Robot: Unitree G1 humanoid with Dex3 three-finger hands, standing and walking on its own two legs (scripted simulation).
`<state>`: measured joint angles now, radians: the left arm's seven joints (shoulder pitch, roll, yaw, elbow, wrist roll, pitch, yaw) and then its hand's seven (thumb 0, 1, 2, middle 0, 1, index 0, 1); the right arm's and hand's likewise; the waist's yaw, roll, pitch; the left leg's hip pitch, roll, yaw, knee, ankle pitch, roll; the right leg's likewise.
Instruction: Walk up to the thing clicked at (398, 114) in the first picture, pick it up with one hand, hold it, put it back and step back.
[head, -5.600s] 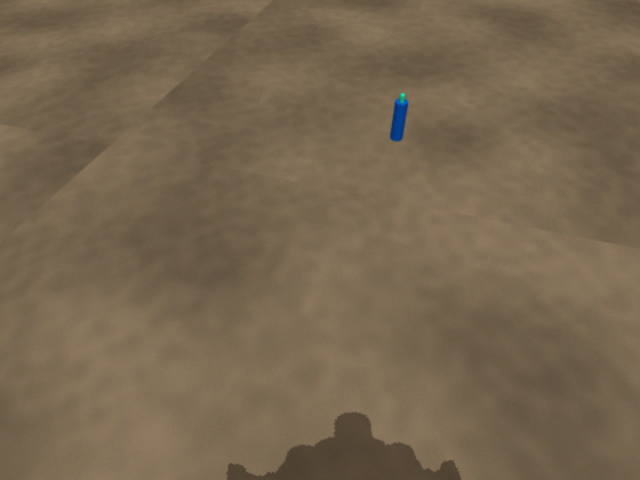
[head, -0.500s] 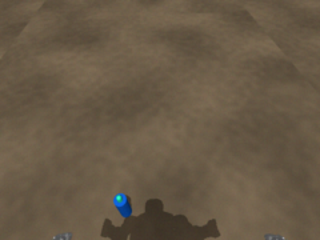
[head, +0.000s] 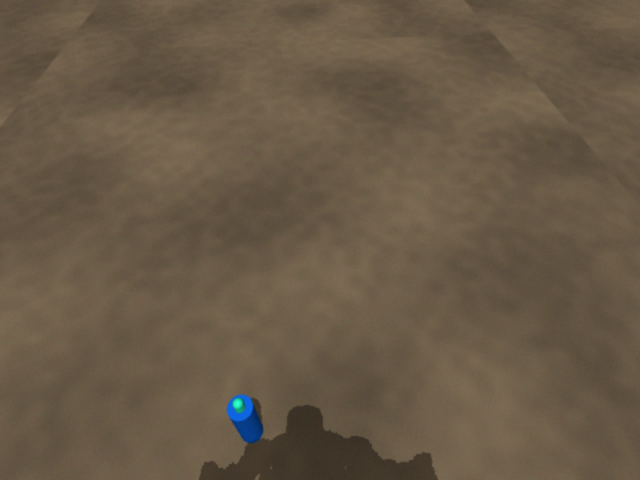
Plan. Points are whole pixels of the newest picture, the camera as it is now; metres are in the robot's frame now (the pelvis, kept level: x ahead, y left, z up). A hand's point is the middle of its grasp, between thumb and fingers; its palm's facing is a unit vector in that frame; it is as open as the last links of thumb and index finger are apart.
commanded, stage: walk up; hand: left
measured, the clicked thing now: (245, 417) +0.39 +0.23 -0.65
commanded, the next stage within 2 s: stand in 0.24 s
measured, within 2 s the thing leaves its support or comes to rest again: neither
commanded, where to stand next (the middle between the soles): +0.06 -0.01 m, yaw +2 degrees
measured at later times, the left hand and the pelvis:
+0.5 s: hand out of the picture +0.09 +0.25 -0.15, palm faces -0.01 -0.94 -0.34, open 7.3 cm; pelvis +0.01 +0.00 +0.00, yaw +1 degrees
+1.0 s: hand out of the picture +0.10 +0.24 -0.15, palm faces -0.01 -0.94 -0.34, open 7.3 cm; pelvis +0.02 -0.01 +0.00, yaw +1 degrees
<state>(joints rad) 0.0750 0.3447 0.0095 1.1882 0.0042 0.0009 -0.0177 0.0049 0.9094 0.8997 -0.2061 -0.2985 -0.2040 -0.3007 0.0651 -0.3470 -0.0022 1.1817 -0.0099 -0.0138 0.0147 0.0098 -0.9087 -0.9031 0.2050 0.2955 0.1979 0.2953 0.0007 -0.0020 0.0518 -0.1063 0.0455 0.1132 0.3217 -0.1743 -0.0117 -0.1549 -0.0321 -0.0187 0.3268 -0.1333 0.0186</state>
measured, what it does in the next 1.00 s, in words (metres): stands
